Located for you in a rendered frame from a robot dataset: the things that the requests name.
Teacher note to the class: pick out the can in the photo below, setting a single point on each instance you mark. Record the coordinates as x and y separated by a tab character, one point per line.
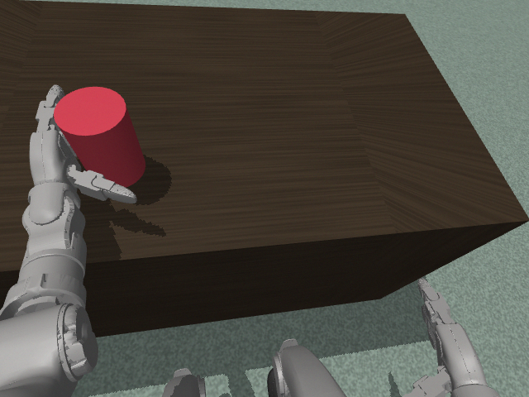
96	123

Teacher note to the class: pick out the right robot hand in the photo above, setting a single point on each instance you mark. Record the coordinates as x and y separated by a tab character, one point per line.
458	362

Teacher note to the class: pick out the left robot hand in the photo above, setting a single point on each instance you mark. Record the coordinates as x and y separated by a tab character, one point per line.
52	158

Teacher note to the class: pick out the left robot arm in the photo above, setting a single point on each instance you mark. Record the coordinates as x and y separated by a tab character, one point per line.
46	339

